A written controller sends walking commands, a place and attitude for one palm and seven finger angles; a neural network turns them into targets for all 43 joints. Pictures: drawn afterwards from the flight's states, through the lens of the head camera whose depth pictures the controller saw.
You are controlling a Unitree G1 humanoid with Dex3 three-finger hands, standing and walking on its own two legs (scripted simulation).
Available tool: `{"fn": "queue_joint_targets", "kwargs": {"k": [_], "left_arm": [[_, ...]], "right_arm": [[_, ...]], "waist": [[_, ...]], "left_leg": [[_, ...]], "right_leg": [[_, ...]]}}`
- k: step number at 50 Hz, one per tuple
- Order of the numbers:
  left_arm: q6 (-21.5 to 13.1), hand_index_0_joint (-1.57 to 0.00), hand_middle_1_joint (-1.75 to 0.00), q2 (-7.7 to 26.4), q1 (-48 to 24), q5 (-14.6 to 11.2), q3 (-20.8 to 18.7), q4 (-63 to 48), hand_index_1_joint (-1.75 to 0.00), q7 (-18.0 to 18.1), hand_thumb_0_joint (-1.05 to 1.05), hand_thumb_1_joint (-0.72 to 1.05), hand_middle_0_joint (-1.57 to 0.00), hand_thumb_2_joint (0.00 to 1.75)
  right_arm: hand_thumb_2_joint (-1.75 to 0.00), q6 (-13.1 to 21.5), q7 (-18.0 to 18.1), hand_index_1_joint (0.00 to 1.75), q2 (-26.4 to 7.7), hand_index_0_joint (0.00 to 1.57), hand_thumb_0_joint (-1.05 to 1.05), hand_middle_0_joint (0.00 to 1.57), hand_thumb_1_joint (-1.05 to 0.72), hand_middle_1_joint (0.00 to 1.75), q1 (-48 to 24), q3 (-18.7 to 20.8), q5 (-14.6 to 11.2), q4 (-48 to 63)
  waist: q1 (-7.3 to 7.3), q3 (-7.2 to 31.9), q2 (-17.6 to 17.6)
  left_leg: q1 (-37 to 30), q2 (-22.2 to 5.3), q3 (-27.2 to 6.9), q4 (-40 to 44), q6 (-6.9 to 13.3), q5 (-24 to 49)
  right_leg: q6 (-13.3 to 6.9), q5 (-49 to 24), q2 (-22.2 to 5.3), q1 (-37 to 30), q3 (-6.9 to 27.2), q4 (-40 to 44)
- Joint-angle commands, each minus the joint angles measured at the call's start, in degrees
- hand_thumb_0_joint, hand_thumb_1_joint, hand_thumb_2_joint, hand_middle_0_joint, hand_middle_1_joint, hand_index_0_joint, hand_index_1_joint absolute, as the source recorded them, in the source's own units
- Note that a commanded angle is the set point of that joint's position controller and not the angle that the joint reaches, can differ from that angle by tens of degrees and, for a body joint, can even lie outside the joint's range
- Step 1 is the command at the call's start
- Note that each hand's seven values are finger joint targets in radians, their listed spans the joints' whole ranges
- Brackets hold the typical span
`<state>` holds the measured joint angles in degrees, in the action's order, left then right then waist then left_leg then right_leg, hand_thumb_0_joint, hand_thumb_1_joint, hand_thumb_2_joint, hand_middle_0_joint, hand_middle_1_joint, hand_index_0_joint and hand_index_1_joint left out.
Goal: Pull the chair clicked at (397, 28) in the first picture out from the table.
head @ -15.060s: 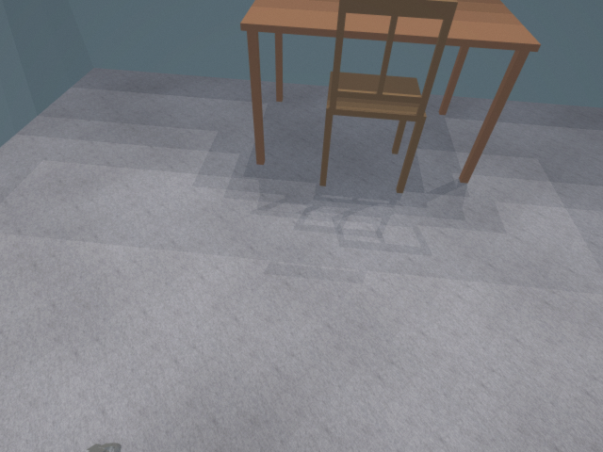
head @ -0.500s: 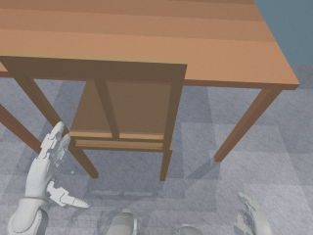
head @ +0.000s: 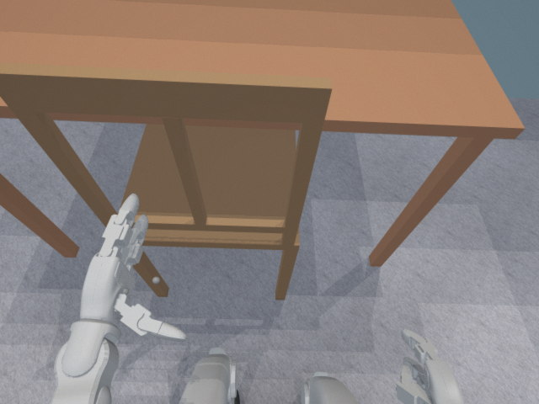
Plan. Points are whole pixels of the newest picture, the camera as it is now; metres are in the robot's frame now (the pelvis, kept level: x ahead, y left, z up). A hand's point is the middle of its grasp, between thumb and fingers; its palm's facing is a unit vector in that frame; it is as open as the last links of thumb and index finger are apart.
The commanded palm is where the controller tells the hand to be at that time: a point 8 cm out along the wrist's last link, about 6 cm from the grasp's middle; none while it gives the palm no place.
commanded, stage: aim the fingers beside a spindle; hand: left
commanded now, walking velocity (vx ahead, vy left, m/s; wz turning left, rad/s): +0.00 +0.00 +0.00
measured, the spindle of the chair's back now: (189, 178) +0.47 +0.16 +0.01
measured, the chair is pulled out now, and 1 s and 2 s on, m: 0.00 0.00 0.00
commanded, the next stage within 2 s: none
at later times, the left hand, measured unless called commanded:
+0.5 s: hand (180, 270) +0.31 +0.14 +0.00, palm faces -0.02 -1.00 -0.03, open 16.9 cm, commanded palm +0.29 +0.19 +0.01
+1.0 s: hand (185, 272) +0.30 +0.13 +0.01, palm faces -0.04 -1.00 -0.03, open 16.9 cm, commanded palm +0.29 +0.20 +0.02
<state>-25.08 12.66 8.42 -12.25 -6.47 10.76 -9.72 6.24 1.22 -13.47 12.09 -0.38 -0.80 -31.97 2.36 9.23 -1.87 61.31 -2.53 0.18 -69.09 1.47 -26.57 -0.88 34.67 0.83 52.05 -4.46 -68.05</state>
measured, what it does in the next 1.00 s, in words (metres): stands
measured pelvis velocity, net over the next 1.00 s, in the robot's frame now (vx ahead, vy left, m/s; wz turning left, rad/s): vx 0.00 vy -0.01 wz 0.00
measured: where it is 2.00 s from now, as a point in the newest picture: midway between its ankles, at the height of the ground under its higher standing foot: outside the picture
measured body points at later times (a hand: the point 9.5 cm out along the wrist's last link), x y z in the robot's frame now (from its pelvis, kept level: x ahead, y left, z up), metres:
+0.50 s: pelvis +0.00 +0.00 -0.02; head +0.10 +0.01 +0.42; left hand +0.30 +0.20 +0.01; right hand +0.16 -0.25 -0.12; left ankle +0.06 +0.10 -0.64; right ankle -0.02 -0.12 -0.64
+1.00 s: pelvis +0.00 -0.01 -0.01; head +0.10 +0.00 +0.42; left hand +0.30 +0.19 +0.02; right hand +0.16 -0.26 -0.12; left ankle +0.06 +0.10 -0.64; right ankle -0.02 -0.12 -0.64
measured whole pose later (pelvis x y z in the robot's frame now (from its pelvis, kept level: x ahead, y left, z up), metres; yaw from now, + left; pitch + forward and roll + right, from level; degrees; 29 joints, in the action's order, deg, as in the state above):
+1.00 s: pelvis +0.00 -0.01 -0.01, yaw +0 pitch +21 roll -2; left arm -28.5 11.1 4.2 -9.6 -3.4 13.3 -6.3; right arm 2.0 0.7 -13.9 11.0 0.7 -0.4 -32.2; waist 2.3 9.4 -1.5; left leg 65.6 -3.0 -0.3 -72.8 0.5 -28.0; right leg -1.9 36.7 1.3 56.6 -4.7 -72.6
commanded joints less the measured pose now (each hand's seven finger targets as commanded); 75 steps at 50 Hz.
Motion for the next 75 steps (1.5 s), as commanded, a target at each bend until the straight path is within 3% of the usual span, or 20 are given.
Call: {"fn": "queue_joint_targets", "kwargs": {"k": [1,6,11,19,23,25,27,30,32,35,38,42,47,51,55,59,63,67,71,75], "left_arm": [[-5.19,-0.06,-0.08,6.48,-10.05,-0.05,-3.11,-9.63,-0.08,1.65,0.0,-0.5,-0.06,0.3],[-2.76,-0.06,-0.08,2.94,-10.89,0.8,1.08,-7.13,-0.08,1.05,0.0,-0.5,-0.06,0.3],[-3.87,-0.06,-0.08,4.95,-9.48,1.01,-0.8,-13.32,-0.08,3.56,0.0,-0.5,-0.06,0.3],[-5.75,-0.06,-0.08,3.0,-12.5,3.43,0.55,-5.29,-0.08,5.81,0.0,-0.5,-0.06,0.3],[-4.75,-0.06,-0.08,0.63,-16.35,3.13,4.18,-4.72,-0.08,3.88,0.0,-0.5,-0.06,0.3],[-4.91,-0.06,-0.08,1.67,-18.02,2.71,3.55,-7.28,-0.08,3.97,0.0,-0.5,-0.06,0.3],[-5.71,-0.06,-0.08,6.24,-17.73,2.48,-0.92,-10.49,-0.08,5.14,0.0,-0.5,-0.06,0.3],[-6.43,-0.06,-0.08,6.65,-15.41,2.79,-2.22,-13.47,-0.08,6.99,0.0,-0.5,-0.06,0.3],[-5.63,-0.06,-0.08,7.52,-11.22,2.76,-4.03,-10.38,-0.08,7.65,0.0,-0.5,-0.06,0.3],[-3.84,-0.06,-0.08,4.57,-10.44,2.35,-2.41,-3.01,-0.08,6.1,0.0,-0.5,-0.06,0.3],[-2.91,-0.06,-0.08,1.27,-9.22,1.76,1.21,0.0,-0.08,2.89,0.0,-0.5,-0.06,0.3],[-5.18,-0.06,-0.08,2.43,-15.28,0.29,2.28,-7.18,-0.08,1.13,0.0,-0.5,-0.06,0.3],[-9.62,-0.06,-0.08,9.55,-16.32,1.16,-4.45,-14.56,-0.08,4.78,0.0,-0.5,-0.06,0.3],[-7.29,-0.06,-0.08,6.72,-13.1,2.05,-3.76,-5.42,-0.08,5.47,0.0,-0.5,-0.06,0.3],[-2.59,-0.06,-0.08,3.67,-10.52,0.55,-1.37,2.02,-0.08,1.4,0.0,-0.5,-0.06,0.3],[-3.8,-0.06,-0.08,3.62,-15.17,-0.79,0.51,-6.47,-0.08,-0.37,0.0,-0.5,-0.06,0.3],[-8.6,-0.06,-0.08,6.92,-17.6,0.13,-1.14,-17.95,-0.08,3.61,0.0,-0.5,-0.06,0.3],[-8.24,-0.06,-0.08,6.45,-15.07,2.67,-2.03,-8.92,-0.08,6.45,0.0,-0.5,-0.06,0.3],[-3.35,-0.06,-0.08,2.08,-13.21,2.99,0.82,3.08,-0.08,4.17,0.0,-0.5,-0.06,0.3],[-2.51,-0.06,-0.08,2.62,-14.2,1.41,1.11,-3.47,-0.08,2.45,0.0,-0.5,-0.06,0.3]], "right_arm": [[-0.9,2.1,0.54,0.3,-8.85,0.2,0.0,0.2,-0.9,0.3,-0.84,3.15,0.29,6.99],[-0.9,0.75,0.07,0.3,-9.23,0.2,0.0,0.2,-0.9,0.3,-0.73,3.38,-0.01,7.98],[-0.9,0.02,-0.21,0.3,-8.58,0.2,0.0,0.2,-0.9,0.3,-0.45,3.46,0.35,8.92],[-0.9,-1.67,-0.96,0.3,-8.51,0.2,0.0,0.2,-0.9,0.3,-0.58,3.36,0.81,7.24],[-0.9,-2.16,-0.8,0.3,-8.85,0.2,0.0,0.2,-0.9,0.3,-0.59,3.6,0.39,7.73],[-0.9,-2.16,-0.57,0.3,-8.81,0.2,0.0,0.2,-0.9,0.3,-0.4,3.66,0.42,7.7],[-0.9,-2.22,-0.31,0.3,-8.95,0.2,0.0,0.2,-0.9,0.3,-0.24,3.62,0.62,7.73],[-0.9,-2.46,-0.68,0.3,-8.09,0.2,0.0,0.2,-0.9,0.3,-0.4,3.5,0.8,8.02],[-0.9,-2.98,-0.94,0.3,-7.91,0.2,0.0,0.2,-0.9,0.3,-0.26,3.33,0.93,7.97],[-0.9,-3.86,-1.05,0.3,-8.09,0.2,0.0,0.2,-0.9,0.3,-0.37,3.23,0.44,7.46],[-0.9,-3.85,-1.09,0.3,-8.4,0.2,0.0,0.2,-0.9,0.3,-0.5,3.32,-0.11,7.98],[-0.9,-2.76,-0.17,0.3,-8.62,0.2,0.0,0.2,-0.9,0.3,-0.6,3.67,-0.2,8.24],[-0.9,-1.41,0.23,0.3,-8.14,0.2,0.0,0.2,-0.9,0.3,-0.29,3.64,0.8,6.82],[-0.9,-2.2,-0.53,0.3,-8.06,0.2,0.0,0.2,-0.9,0.3,-0.95,3.36,0.69,6.26],[-0.9,-3.22,-0.65,0.3,-9.0,0.2,0.0,0.2,-0.9,0.3,-0.85,3.42,-0.28,7.52],[-0.9,-2.4,-0.1,0.3,-8.82,0.2,0.0,0.2,-0.9,0.3,-0.81,3.66,-0.44,8.54],[-0.9,-0.83,0.17,0.3,-8.18,0.2,0.0,0.2,-0.9,0.3,-0.61,3.54,0.41,8.02],[-0.9,-1.21,-0.39,0.3,-8.31,0.2,0.0,0.2,-0.9,0.3,-0.2,3.34,0.92,6.02],[-0.9,-2.92,-0.98,0.3,-9.17,0.2,0.0,0.2,-0.9,0.3,-0.75,3.39,0.14,6.92],[-0.9,-3.33,-0.76,0.3,-9.05,0.2,0.0,0.2,-0.9,0.3,-0.92,3.67,-0.28,9.2]], "waist": [[1.22,14.35,-1.02],[1.11,15.95,-1.8],[-0.48,20.76,-2.21],[1.44,14.66,0.12],[2.1,17.09,-0.22],[1.5,20.05,-1.96],[0.22,22.94,-1.95],[-1.05,25.42,-4.22],[-1.23,23.5,-2.21],[0.69,17.11,3.23],[1.25,14.35,2.81],[2.14,17.39,1.91],[0.03,22.41,-3.27],[0.54,18.23,-1.24],[1.03,15.71,3.51],[1.07,19.86,-0.28],[0.25,23.98,-5.24],[1.3,17.98,-1.85],[1.67,13.37,2.91],[0.09,19.79,0.89]], "left_leg": [[-18.92,0.21,-3.81,8.73,0.1,8.46],[-20.17,0.23,-4.2,8.79,-0.01,8.71],[-23.2,0.04,-4.21,8.26,-0.15,15.14],[-16.42,0.33,-3.81,5.97,-0.08,9.36],[-17.31,0.4,-3.78,5.2,0.22,8.38],[-19.29,0.39,-4.02,4.97,0.12,10.22],[-20.61,0.3,-4.08,5.04,0.07,13.04],[-23.3,0.35,-3.61,5.27,-0.19,18.02],[-20.63,0.62,-3.05,5.25,0.03,18.05],[-14.29,0.86,-2.04,4.8,0.29,12.4],[-12.63,1.02,-1.83,4.82,0.37,10.2],[-14.25,0.85,-2.14,3.63,0.86,11.02],[-18.8,0.7,-2.5,3.54,0.5,15.64],[-15.43,0.88,-2.19,3.88,0.27,11.77],[-10.53,1.25,-1.57,3.96,0.47,8.46],[-14.7,1.05,-2.03,3.85,0.74,11.46],[-22.14,0.53,-3.32,4.56,0.41,16.31],[-18.3,0.36,-4.12,4.62,0.26,13.07],[-12.29,0.97,-3.3,5.02,0.25,5.0],[-16.02,0.99,-2.98,5.31,0.38,9.15]], "right_leg": [[-0.31,-10.85,0.53,1.34,1.4,10.23],[-0.51,-11.28,0.31,2.27,1.02,9.57],[-0.72,-15.95,0.31,-0.17,0.9,8.34],[-0.64,-12.26,0.65,4.25,1.21,7.17],[-0.57,-11.69,0.43,4.81,1.8,7.56],[-0.72,-12.85,0.34,4.22,1.91,7.32],[-0.89,-14.97,0.57,2.11,1.89,6.78],[-0.95,-19.38,0.47,0.13,1.94,6.12],[-0.79,-20.85,0.66,-1.71,2.17,6.55],[-0.13,-19.1,0.69,-1.37,2.78,7.79],[-0.21,-17.42,0.4,-0.31,2.98,8.52],[-0.1,-17.95,0.12,-0.59,3.93,8.65],[-0.62,-19.31,0.39,-0.86,3.41,6.83],[-0.4,-16.55,0.51,0.84,3.17,7.32],[0.01,-15.69,0.22,-1.25,4.37,8.97],[-0.18,-18.19,-0.01,-1.57,4.12,8.43],[-0.73,-18.34,0.39,0.34,2.66,7.09],[-0.7,-14.65,0.78,4.19,1.57,6.42],[-0.49,-9.63,0.64,5.07,1.79,7.77],[-0.72,-13.44,0.35,1.11,2.38,7.89]]}}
